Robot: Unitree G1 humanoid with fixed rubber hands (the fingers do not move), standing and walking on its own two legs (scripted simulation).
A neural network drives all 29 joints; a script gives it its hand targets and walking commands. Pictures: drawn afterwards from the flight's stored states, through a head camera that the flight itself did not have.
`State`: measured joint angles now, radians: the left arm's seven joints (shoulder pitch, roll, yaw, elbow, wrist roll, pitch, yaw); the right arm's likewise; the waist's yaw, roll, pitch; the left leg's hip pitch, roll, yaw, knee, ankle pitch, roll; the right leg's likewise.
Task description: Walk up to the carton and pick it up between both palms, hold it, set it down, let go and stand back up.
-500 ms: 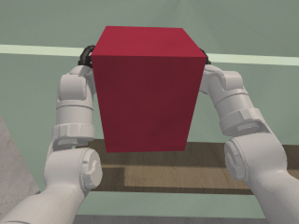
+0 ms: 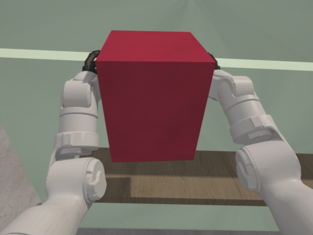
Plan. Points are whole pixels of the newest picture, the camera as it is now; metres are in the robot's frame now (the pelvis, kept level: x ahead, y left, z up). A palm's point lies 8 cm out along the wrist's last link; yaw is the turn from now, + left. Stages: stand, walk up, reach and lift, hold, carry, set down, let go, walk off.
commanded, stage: hold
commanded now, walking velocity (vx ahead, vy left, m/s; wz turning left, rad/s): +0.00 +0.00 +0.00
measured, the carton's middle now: (152, 95) +0.36 +0.01 +0.26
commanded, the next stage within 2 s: none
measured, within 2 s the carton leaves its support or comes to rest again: neither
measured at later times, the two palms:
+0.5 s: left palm (93, 78) +0.37 +0.15 +0.30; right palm (214, 80) +0.37 -0.14 +0.30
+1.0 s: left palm (91, 79) +0.37 +0.16 +0.30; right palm (211, 78) +0.37 -0.14 +0.30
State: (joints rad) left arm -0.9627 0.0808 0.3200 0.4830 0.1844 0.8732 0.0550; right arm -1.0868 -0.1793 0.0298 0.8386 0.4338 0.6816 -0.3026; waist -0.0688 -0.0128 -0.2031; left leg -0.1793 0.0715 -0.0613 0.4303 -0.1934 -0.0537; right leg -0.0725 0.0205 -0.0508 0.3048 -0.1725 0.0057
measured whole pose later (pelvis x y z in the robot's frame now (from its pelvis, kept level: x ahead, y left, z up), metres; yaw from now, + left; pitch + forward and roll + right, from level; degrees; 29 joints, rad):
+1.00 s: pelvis +0.00 +0.00 +0.00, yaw +0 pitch -3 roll -2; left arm -0.97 0.07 0.34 0.46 0.19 0.87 0.06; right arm -1.09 -0.18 0.02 0.82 0.44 0.69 -0.31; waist -0.07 -0.01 -0.20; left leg -0.18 0.07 -0.06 0.42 -0.19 -0.06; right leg -0.07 0.02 -0.05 0.30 -0.17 0.00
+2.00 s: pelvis +0.00 +0.00 +0.00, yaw +0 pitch -3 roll -2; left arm -0.98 0.08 0.35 0.48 0.19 0.87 0.06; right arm -1.09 -0.18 0.03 0.82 0.43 0.69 -0.31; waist -0.07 -0.01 -0.20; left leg -0.18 0.07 -0.06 0.42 -0.19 -0.05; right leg -0.07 0.02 -0.04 0.30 -0.17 0.00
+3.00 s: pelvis +0.00 +0.00 +0.00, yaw +0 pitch -3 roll -2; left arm -0.99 0.08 0.34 0.51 0.18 0.86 0.07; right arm -1.10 -0.18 0.03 0.86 0.43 0.68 -0.30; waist -0.06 0.00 -0.21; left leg -0.19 0.07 -0.06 0.42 -0.19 -0.05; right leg -0.09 0.02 -0.04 0.31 -0.17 0.00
